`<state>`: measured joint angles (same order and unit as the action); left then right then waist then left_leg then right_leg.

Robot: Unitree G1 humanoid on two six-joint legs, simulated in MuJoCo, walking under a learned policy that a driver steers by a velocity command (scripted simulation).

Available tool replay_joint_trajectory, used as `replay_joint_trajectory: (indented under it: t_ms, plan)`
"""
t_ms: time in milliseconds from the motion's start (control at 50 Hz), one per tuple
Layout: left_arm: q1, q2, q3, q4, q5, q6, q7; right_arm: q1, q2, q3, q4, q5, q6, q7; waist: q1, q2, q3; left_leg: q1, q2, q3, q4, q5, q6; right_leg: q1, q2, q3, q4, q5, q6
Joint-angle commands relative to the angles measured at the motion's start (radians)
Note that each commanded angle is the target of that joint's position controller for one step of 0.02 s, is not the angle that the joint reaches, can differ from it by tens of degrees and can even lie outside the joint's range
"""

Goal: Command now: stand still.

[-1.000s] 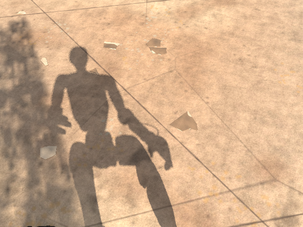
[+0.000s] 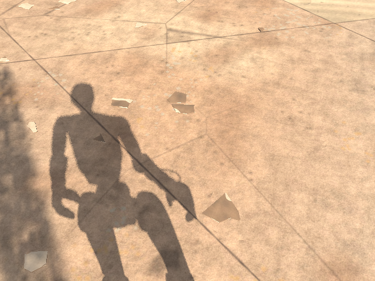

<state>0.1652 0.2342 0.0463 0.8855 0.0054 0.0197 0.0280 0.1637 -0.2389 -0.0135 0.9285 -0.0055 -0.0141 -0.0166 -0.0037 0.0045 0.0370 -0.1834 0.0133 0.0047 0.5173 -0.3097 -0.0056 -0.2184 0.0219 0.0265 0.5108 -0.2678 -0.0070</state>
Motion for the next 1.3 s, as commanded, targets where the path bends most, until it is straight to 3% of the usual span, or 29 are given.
replay_joint_trajectory:
  t_ms: [20, 300, 320, 360, 400, 440, 460, 500, 540, 560, 580, 600, 620, 640, 700, 740, 800, 900, 960, 1000, 1020, 1040, 1060, 1080, 1100, 1120, 1160, 1220, 1300]
  plan:
    - [-0.006, 0.108, 0.024, -0.016, -0.001, -0.008, 0.007, 0.002, -0.117, -0.025, -0.020, 0.000, -0.008, -0.004, -0.001, -0.003, -0.057, -0.024, 0.040, -0.041, -0.088, 0.251, 0.021, 0.079, -0.053, 0.054, -0.058, 0.291, -0.027]
    - [-0.020, 0.104, 0.018, 0.115, -0.003, -0.008, 0.013, 0.025, -0.112, -0.021, 0.065, -0.001, -0.002, -0.015, 0.000, -0.001, -0.024, -0.020, 0.025, -0.030, -0.125, 0.187, 0.021, 0.071, -0.047, 0.037, -0.092, 0.219, -0.016]
    - [-0.003, 0.096, 0.016, 0.132, -0.004, -0.007, 0.014, 0.047, -0.106, -0.021, 0.079, 0.000, 0.000, -0.016, 0.000, 0.002, -0.046, -0.012, 0.014, -0.021, -0.131, 0.082, 0.025, 0.077, -0.032, 0.021, -0.090, 0.115, -0.018]
    - [0.003, 0.104, 0.021, 0.142, -0.015, -0.008, 0.014, 0.055, -0.133, -0.031, 0.082, 0.013, 0.005, -0.021, -0.002, 0.031, 0.009, -0.062, 0.018, -0.051, -0.146, -0.270, 0.066, -0.009, 0.007, -0.014, -0.045, -0.237, -0.035]
    - [-0.028, 0.096, 0.018, 0.126, -0.018, -0.030, 0.010, 0.087, -0.158, -0.040, 0.077, 0.022, -0.007, -0.025, -0.021, 0.072, 0.093, -0.086, 0.101, -0.180, -0.215, -0.480, 0.127, -0.147, 0.006, -0.017, 0.019, -0.337, -0.048]
    - [-0.054, 0.055, 0.009, 0.111, -0.025, -0.066, -0.005, 0.145, -0.208, -0.060, 0.095, 0.032, -0.029, -0.021, -0.031, 0.173, 0.116, -0.036, 0.265, -0.410, -0.332, -0.546, 0.218, -0.230, 0.002, -0.065, 0.187, -0.182, -0.042]
    - [-0.063, 0.058, 0.010, 0.107, -0.028, -0.079, -0.014, 0.144, -0.208, -0.063, 0.092, 0.031, -0.037, -0.020, -0.029, 0.168, 0.131, -0.054, 0.309, -0.467, -0.359, -0.513, 0.246, -0.240, -0.028, -0.042, 0.234, -0.161, -0.053]
    - [-0.024, 0.052, 0.008, 0.118, -0.037, -0.096, -0.026, 0.087, -0.193, -0.061, 0.066, 0.034, -0.048, -0.010, 0.013, 0.149, 0.129, -0.082, 0.293, -0.410, -0.335, -0.408, 0.225, -0.176, -0.048, -0.044, 0.146, -0.195, -0.080]
    - [0.121, 0.072, 0.024, 0.188, -0.034, -0.103, -0.026, 0.012, -0.171, -0.056, 0.034, 0.043, -0.043, -0.001, 0.085, 0.104, 0.087, -0.229, 0.163, -0.237, -0.226, -0.248, 0.150, 0.146, -0.004, -0.075, -0.066, -0.040, -0.080]
    - [0.233, 0.118, 0.041, 0.222, -0.027, -0.102, -0.021, -0.020, -0.129, -0.043, 0.014, 0.038, -0.047, 0.003, 0.125, 0.006, 0.045, -0.329, 0.086, -0.142, -0.039, -0.113, 0.105, 0.295, -0.086, 0.055, -0.126, -0.043, -0.091]
    - [0.376, 0.228, 0.069, 0.249, -0.028, -0.106, -0.019, -0.037, -0.058, -0.026, -0.025, 0.034, -0.059, 0.005, 0.158, -0.262, -0.020, -0.506, -0.050, 0.022, 0.303, -0.104, 0.035, 0.454, -0.287, 0.398, -0.277, -0.190, -0.188]
    - [0.400, 0.212, 0.058, 0.252, -0.007, -0.121, -0.027, -0.047, -0.096, -0.037, -0.037, 0.050, -0.073, -0.001, 0.159, -0.249, -0.014, -0.609, -0.062, -0.078, 0.545, -0.261, 0.034, 0.432, -0.421, 0.619, -0.333, -0.202, -0.275]
    - [0.325, 0.133, 0.034, 0.228, -0.003, -0.136, -0.025, -0.013, -0.118, -0.046, -0.025, 0.070, -0.080, 0.004, 0.107, -0.132, 0.043, -0.674, -0.012, -0.163, 0.660, -0.200, 0.060, 0.412, -0.415, 0.540, -0.324, -0.176, -0.257]
    - [0.262, 0.097, 0.022, 0.203, -0.008, -0.144, -0.026, 0.020, -0.109, -0.046, -0.008, 0.075, -0.083, 0.012, 0.071, -0.108, 0.058, -0.685, 0.021, -0.174, 0.675, -0.098, 0.082, 0.391, -0.372, 0.419, -0.329, -0.131, -0.209]
    - [0.218, 0.050, 0.000, 0.187, 0.000, -0.138, -0.030, 0.009, -0.094, -0.059, -0.001, 0.051, -0.076, 0.027, 0.044, -0.099, 0.058, -0.632, 0.066, -0.137, 0.585, 0.094, 0.088, 0.341, -0.273, 0.122, -0.335, 0.204, -0.109]
    - [0.247, 0.068, -0.001, 0.190, 0.011, -0.133, -0.020, -0.009, -0.051, -0.053, -0.014, 0.044, -0.060, 0.042, 0.046, -0.086, 0.048, -0.609, 0.064, -0.095, 0.555, 0.156, 0.062, 0.303, -0.256, 0.031, -0.347, 0.326, -0.114]
    - [0.220, 0.109, 0.000, 0.171, 0.016, -0.128, -0.004, -0.138, -0.020, -0.035, -0.090, 0.039, -0.052, 0.048, 0.054, -0.061, 0.101, -0.573, 0.062, -0.039, 0.358, 0.259, 0.035, 0.198, -0.239, -0.068, -0.401, 0.356, -0.119]
    - [0.290, 0.144, 0.007, 0.177, -0.006, -0.118, 0.006, -0.274, -0.020, -0.020, -0.181, 0.034, -0.050, 0.078, 0.070, -0.061, 0.127, -0.483, 0.040, 0.069, 0.154, 0.301, 0.076, 0.236, -0.271, -0.178, -0.382, 0.499, -0.112]
    - [0.257, 0.185, 0.019, 0.153, -0.008, -0.101, 0.014, -0.208, -0.072, -0.046, -0.197, 0.034, -0.047, 0.093, -0.012, -0.116, 0.035, -0.334, -0.039, 0.133, 0.142, 0.205, 0.138, 0.327, -0.298, -0.230, -0.182, 1.020, -0.088]
    - [0.212, 0.209, 0.028, 0.120, -0.003, -0.083, 0.019, 0.043, -0.163, -0.097, -0.143, 0.039, -0.038, 0.091, -0.150, -0.131, -0.117, -0.006, -0.101, 0.132, 0.102, 0.194, 0.197, 0.257, -0.284, -0.238, 0.161, 1.135, -0.064]
    - [0.206, 0.207, 0.025, 0.099, 0.000, -0.089, 0.016, 0.191, -0.224, -0.130, -0.110, 0.040, -0.024, 0.070, -0.218, -0.068, -0.186, 0.274, -0.036, -0.024, 0.053, 0.150, 0.237, 0.033, -0.237, -0.231, 0.438, 0.868, -0.029]
    - [0.313, 0.035, -0.020, 0.048, 0.018, -0.116, -0.010, 0.177, -0.307, -0.137, -0.123, 0.027, -0.023, 0.054, -0.075, 0.225, -0.292, 0.588, 0.270, -0.609, -0.031, 0.080, 0.435, -0.398, -0.010, -0.166, 0.872, -0.217, 0.034]
    - [0.209, 0.101, -0.009, 0.016, -0.018, -0.165, -0.025, 0.188, -0.254, -0.120, -0.138, 0.011, -0.033, 0.050, -0.126, 0.150, -0.397, 0.591, 0.339, -0.854, -0.207, 0.120, 0.474, -0.480, 0.031, 0.072, 1.017, -0.319, 0.017]
    - [0.110, 0.150, 0.007, -0.027, -0.051, -0.183, -0.026, 0.122, -0.209, -0.106, -0.145, 0.002, -0.049, 0.048, -0.112, 0.107, -0.243, 0.467, 0.305, -0.678, -0.217, 0.292, 0.412, -0.547, -0.025, 0.090, 0.996, -0.236, -0.005]
    - [0.099, 0.156, 0.009, -0.033, -0.043, -0.187, -0.016, 0.038, -0.175, -0.097, -0.163, 0.012, -0.063, 0.053, -0.056, -0.001, -0.153, 0.292, 0.254, -0.519, -0.213, 0.474, 0.371, -0.500, -0.070, 0.081, 0.913, -0.154, -0.007]
    - [0.110, 0.169, 0.023, -0.021, -0.024, -0.175, -0.002, -0.029, -0.150, -0.090, -0.182, 0.016, -0.067, 0.057, -0.009, -0.057, -0.103, 0.144, 0.208, -0.403, -0.216, 0.592, 0.337, -0.435, -0.099, 0.065, 0.846, -0.131, 0.006]
    - [0.141, 0.168, 0.036, -0.039, -0.007, -0.138, 0.004, -0.054, -0.142, -0.084, -0.196, 0.005, -0.065, 0.053, 0.040, -0.037, -0.084, -0.028, 0.163, -0.305, -0.234, 0.692, 0.318, -0.317, -0.124, 0.066, 0.749, -0.113, 0.026]
    - [0.094, 0.124, 0.031, -0.089, 0.017, -0.105, 0.018, -0.020, -0.185, -0.094, -0.190, 0.003, -0.061, 0.033, 0.050, 0.008, -0.089, -0.130, 0.109, -0.222, -0.220, 0.843, 0.308, -0.291, -0.092, 0.030, 0.557, -0.029, 0.069]
    - [-0.029, 0.112, 0.020, -0.144, 0.012, -0.086, 0.021, 0.028, -0.207, -0.103, -0.192, 0.028, -0.018, 0.001, 0.007, 0.063, -0.149, -0.093, 0.065, -0.223, -0.164, 0.757, 0.229, -0.285, -0.038, 0.032, 0.303, 0.157, 0.093]
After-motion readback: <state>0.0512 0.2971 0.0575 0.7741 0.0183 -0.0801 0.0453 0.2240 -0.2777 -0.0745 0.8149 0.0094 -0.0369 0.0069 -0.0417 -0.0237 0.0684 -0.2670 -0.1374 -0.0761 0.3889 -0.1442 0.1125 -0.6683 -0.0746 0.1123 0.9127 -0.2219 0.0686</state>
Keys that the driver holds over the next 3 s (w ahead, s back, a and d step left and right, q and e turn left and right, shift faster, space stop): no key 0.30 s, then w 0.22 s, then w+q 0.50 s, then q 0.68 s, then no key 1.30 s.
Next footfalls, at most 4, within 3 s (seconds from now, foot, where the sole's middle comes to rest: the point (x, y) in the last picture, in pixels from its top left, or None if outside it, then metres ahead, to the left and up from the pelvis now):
1.02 left None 0.40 0.13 -0.77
1.50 right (186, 251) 0.62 0.04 -0.77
1.92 left None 0.41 0.21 -0.77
2.26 right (190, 264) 0.57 0.02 -0.77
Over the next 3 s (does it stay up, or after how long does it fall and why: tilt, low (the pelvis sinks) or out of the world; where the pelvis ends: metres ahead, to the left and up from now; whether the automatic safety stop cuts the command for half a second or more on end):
stays up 0.45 0.10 0.00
